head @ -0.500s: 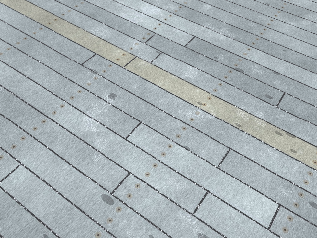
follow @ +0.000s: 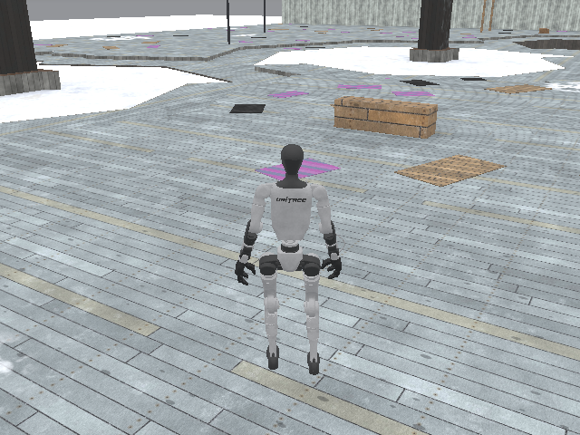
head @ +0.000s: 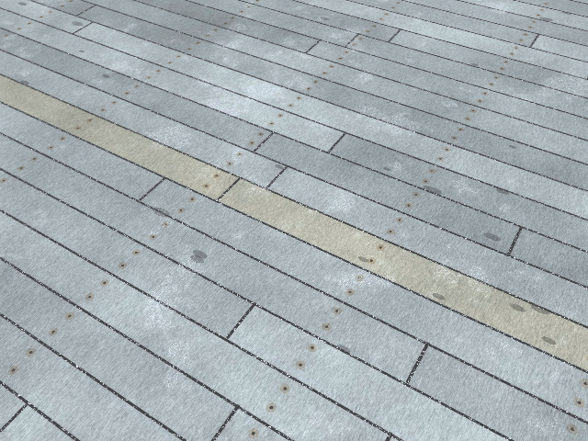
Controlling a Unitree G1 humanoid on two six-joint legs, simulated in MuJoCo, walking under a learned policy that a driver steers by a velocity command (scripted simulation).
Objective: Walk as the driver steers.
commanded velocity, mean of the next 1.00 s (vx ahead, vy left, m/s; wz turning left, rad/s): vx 0.43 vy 0.00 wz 0.21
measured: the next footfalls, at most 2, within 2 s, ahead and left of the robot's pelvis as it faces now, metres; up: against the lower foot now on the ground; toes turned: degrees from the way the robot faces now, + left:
right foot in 0.60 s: +0.45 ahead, -0.13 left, +0.00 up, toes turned +2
left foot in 1.16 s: +0.66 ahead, +0.19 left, +0.00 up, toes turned +26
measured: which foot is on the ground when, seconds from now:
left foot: down 0.00-0.62, up 0.64-1.00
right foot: down 0.00-0.16, up 0.18-0.58, down 0.60-1.00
